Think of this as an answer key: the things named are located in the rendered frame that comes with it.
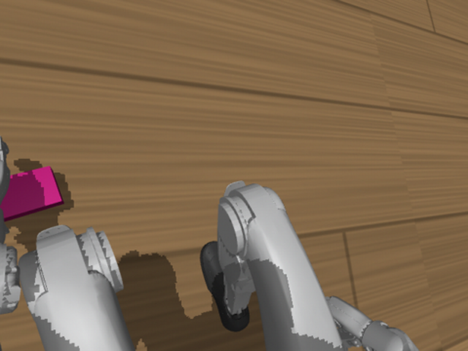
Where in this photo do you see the right robot hand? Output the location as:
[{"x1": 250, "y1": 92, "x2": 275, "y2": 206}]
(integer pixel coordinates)
[{"x1": 325, "y1": 296, "x2": 373, "y2": 351}]

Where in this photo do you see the small box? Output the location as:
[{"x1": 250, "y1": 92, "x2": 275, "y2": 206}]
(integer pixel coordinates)
[{"x1": 0, "y1": 166, "x2": 64, "y2": 222}]

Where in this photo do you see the right robot foot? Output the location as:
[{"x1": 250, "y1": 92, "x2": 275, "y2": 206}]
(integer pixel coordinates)
[{"x1": 200, "y1": 241, "x2": 249, "y2": 332}]

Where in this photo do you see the right robot arm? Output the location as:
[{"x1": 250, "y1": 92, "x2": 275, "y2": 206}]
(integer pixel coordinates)
[{"x1": 361, "y1": 320, "x2": 420, "y2": 351}]

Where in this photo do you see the left robot arm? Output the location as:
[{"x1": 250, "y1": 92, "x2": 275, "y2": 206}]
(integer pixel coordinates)
[{"x1": 0, "y1": 208, "x2": 21, "y2": 351}]

